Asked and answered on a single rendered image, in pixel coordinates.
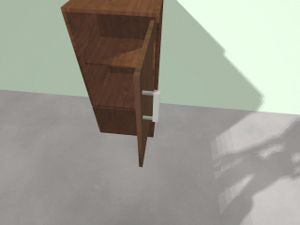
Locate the handle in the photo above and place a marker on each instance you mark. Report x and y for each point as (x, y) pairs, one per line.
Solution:
(156, 100)

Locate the cupboard door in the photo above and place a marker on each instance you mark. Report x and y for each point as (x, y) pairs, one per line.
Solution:
(143, 81)

